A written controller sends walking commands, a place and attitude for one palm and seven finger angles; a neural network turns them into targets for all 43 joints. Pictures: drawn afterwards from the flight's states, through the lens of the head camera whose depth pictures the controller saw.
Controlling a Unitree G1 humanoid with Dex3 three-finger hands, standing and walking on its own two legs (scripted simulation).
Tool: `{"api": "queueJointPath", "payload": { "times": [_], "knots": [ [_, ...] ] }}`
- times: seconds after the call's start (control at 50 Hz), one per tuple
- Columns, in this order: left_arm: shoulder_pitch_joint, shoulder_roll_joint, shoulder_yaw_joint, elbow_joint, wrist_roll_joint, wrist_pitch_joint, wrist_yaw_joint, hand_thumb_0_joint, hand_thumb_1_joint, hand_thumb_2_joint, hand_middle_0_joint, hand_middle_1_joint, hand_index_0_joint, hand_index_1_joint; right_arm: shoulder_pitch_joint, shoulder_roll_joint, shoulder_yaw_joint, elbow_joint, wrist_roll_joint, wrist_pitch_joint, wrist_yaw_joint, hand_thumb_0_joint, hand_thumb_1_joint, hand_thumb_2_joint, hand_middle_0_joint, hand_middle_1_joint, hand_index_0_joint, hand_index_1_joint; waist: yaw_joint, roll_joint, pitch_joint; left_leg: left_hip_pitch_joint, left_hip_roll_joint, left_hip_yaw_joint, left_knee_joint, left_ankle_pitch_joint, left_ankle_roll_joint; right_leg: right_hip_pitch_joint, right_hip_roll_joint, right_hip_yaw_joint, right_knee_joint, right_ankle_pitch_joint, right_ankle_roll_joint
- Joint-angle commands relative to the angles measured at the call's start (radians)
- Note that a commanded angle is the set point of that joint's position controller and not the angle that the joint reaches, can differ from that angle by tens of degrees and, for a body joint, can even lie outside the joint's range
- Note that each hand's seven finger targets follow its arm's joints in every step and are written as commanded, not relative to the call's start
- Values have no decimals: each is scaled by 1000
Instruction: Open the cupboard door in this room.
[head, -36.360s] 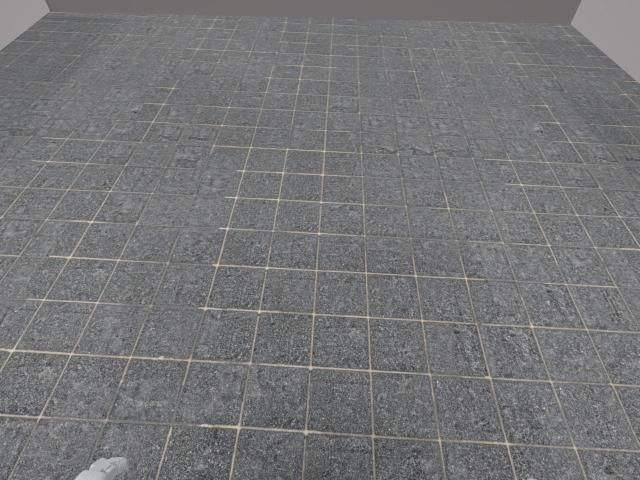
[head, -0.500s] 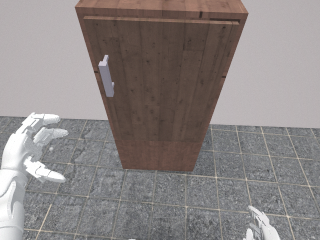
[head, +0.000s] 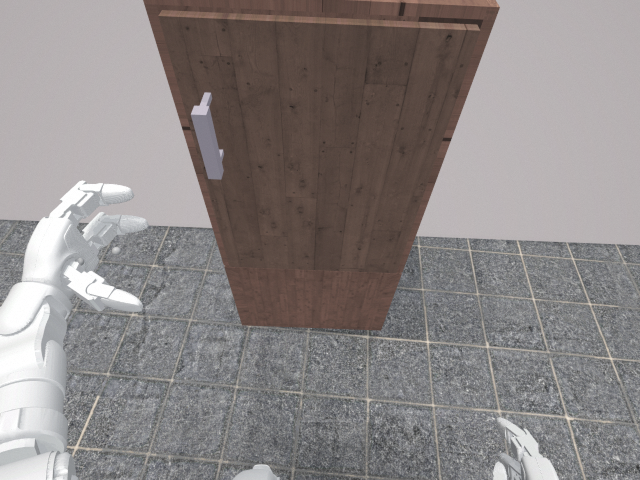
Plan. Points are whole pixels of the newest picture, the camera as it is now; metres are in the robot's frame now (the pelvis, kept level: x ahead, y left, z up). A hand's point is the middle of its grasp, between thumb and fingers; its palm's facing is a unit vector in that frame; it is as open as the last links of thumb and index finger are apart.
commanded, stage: move the hooked fingers beside the handle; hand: left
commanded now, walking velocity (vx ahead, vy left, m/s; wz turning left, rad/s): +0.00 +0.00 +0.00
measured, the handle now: (211, 136) +0.59 +0.21 +0.07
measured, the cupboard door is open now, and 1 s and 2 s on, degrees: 0 0 0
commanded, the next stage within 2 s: none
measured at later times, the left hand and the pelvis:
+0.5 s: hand (137, 207) +0.43 +0.27 +0.08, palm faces +0.00 -1.00 +0.01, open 14.0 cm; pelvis +0.01 +0.01 +0.00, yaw -2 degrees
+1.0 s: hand (157, 171) +0.50 +0.26 +0.08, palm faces +0.01 -1.00 +0.00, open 14.0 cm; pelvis +0.01 +0.02 -0.02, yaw -2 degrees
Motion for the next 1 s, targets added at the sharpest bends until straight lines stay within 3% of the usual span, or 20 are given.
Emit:
{"api": "queueJointPath", "payload": {
  "times": [0.0,0.04,0.14,0.22,0.24,0.28,0.34,0.38,0.44,0.5,0.62,0.64,0.66,0.68,0.76,0.8,0.82,0.88,0.94,0.98],
  "knots": [
    [-311,306,95,-146,-15,-63,13,0,-500,300,-300,-1200,-300,-1200,18,-147,-65,-130,-4,-30,3,0,-900,-900,200,300,200,300,-1,61,-286,163,-35,-32,-105,164,20,67,16,78,-101,200,4],
    [-333,296,86,-127,-13,-69,15,0,-500,300,-300,-1200,-300,-1200,31,-148,-67,-135,-5,-21,9,0,-900,-900,200,300,200,300,-6,48,-280,156,-32,-31,-104,179,20,64,22,73,-93,220,3],
    [-412,352,124,-93,2,-95,24,0,-500,300,-300,-1200,-300,-1200,69,-157,-76,-124,-10,4,13,0,-900,-900,200,300,200,300,-15,52,-321,156,-28,-29,-90,205,22,65,27,75,-79,249,5],
    [-504,316,74,-82,11,-115,23,0,-500,300,-300,-1200,-300,-1200,92,-158,-78,-108,-12,20,14,0,-900,-900,200,300,200,300,-42,82,-324,187,-25,-37,-79,224,23,15,34,66,-70,250,0],
    [-492,349,106,-66,16,-118,25,0,-500,300,-300,-1200,-300,-1200,102,-163,-83,-104,-14,25,15,0,-900,-900,200,300,200,300,-33,69,-357,192,-24,-39,-78,231,22,26,34,67,-69,256,2],
    [-508,329,85,-48,22,-119,25,0,-500,300,-300,-1200,-300,-1200,107,-161,-82,-99,-13,32,15,0,-900,-900,200,300,200,300,-38,100,-364,207,-23,-41,-78,247,20,5,33,62,-63,261,1],
    [-532,355,102,-29,28,-124,31,0,-500,300,-300,-1200,-300,-1200,123,-165,-84,-93,-18,45,19,0,-900,-900,200,300,200,300,-38,89,-388,213,-21,-44,-68,282,19,11,35,61,-56,288,1],
    [-546,349,91,1,36,-123,35,0,-500,300,-300,-1200,-300,-1200,125,-164,-82,-90,-17,56,22,0,-900,-900,200,300,200,300,-43,108,-365,209,-18,-47,-69,285,17,-12,35,56,-54,281,-1],
    [-563,375,113,32,42,-128,39,0,-500,300,-300,-1200,-300,-1200,141,-169,-87,-89,-20,71,25,0,-900,-900,200,300,200,300,-44,74,-388,208,-14,-48,-60,316,18,-6,39,55,-48,303,0],
    [-627,372,95,101,57,-129,42,0,-500,300,-300,-1200,-300,-1200,147,-169,-85,-80,-20,86,26,0,-900,-900,200,300,200,300,-62,84,-338,175,-15,-46,-57,260,19,-49,38,53,-49,256,3],
    [-787,380,65,154,81,-164,52,0,-500,300,-300,-1200,-300,-1200,172,-178,-83,-61,-27,106,24,0,-900,-900,200,300,200,300,-98,104,-377,206,-8,-66,-32,260,18,-118,42,54,-32,220,0],
    [-806,383,60,159,88,-168,52,0,-500,300,-300,-1200,-300,-1200,174,-177,-83,-57,-28,109,25,0,-900,-900,200,300,200,300,-98,137,-395,220,-6,-67,-30,266,15,-129,41,54,-29,219,1],
    [-791,381,64,193,89,-163,53,0,-500,300,-300,-1200,-300,-1200,182,-178,-82,-53,-30,112,26,0,-900,-900,200,300,200,300,-98,126,-405,220,-6,-68,-25,269,15,-131,41,53,-27,221,2],
    [-805,408,80,219,93,-160,55,0,-500,300,-300,-1200,-300,-1200,189,-183,-81,-48,-31,116,25,0,-900,-900,200,300,200,300,-102,83,-402,193,-4,-70,-21,265,17,-119,41,52,-24,226,5],
    [-840,476,110,251,115,-159,59,0,-500,300,-300,-1200,-300,-1200,207,-186,-78,-48,-34,133,27,0,-900,-900,200,300,200,300,-99,117,-435,170,-7,-62,-5,290,20,-105,42,61,-12,255,6],
    [-855,466,95,246,125,-164,60,0,-500,300,-300,-1200,-300,-1200,217,-183,-79,-48,-36,142,31,0,-900,-900,200,300,200,300,-103,155,-446,189,-5,-62,5,324,18,-124,43,61,-7,271,5],
    [-861,457,94,255,119,-166,59,0,-500,300,-300,-1200,-300,-1200,224,-181,-79,-47,-39,147,33,0,-900,-900,200,300,200,300,-108,139,-441,189,-3,-66,11,340,19,-127,47,57,-4,278,4],
    [-905,493,104,303,125,-155,60,0,-500,300,-300,-1200,-300,-1200,237,-193,-79,-39,-36,161,31,0,-900,-900,200,300,200,300,-126,120,-415,143,-1,-65,11,275,22,-145,47,61,-11,238,10],
    [-941,541,125,298,138,-157,61,0,-500,300,-300,-1200,-300,-1200,257,-197,-77,-41,-40,170,30,0,-900,-900,200,300,200,300,-127,143,-465,145,-3,-62,22,298,24,-130,49,67,-2,262,11],
    [-931,529,112,314,146,-157,61,0,-500,300,-300,-1200,-300,-1200,268,-195,-77,-39,-42,177,33,0,-900,-900,200,300,200,300,-132,142,-465,152,0,-63,28,312,24,-146,51,64,-1,263,12]
  ]
}}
